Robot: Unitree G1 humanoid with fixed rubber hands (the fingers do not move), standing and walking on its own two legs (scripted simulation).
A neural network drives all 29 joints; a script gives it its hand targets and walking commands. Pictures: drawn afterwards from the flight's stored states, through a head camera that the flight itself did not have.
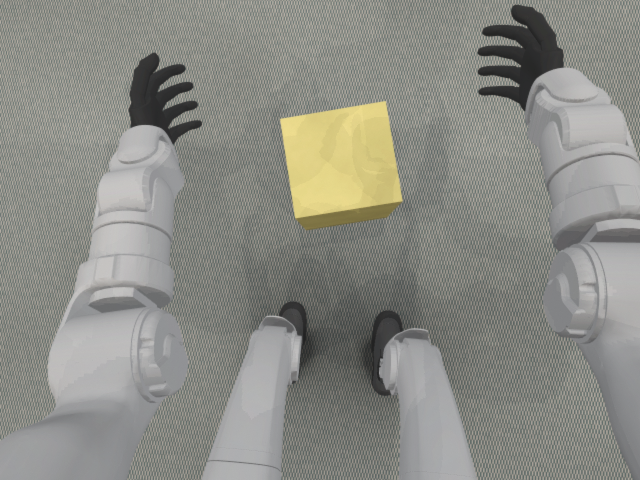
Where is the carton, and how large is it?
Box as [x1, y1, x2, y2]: [280, 101, 402, 229]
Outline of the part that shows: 385,101 280,119 295,218 305,229 386,217 402,200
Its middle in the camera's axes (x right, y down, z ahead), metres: +0.04 -0.16 +0.88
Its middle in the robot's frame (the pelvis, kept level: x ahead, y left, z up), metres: +0.55 +0.04 -0.53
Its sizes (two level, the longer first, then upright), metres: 0.210 0.200 0.250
